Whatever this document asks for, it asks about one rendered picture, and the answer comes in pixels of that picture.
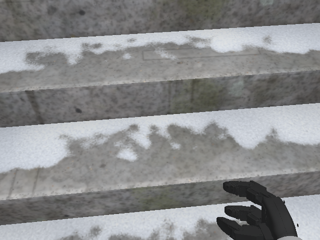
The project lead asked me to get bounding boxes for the right robot hand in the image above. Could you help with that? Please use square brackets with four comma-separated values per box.
[216, 180, 299, 240]

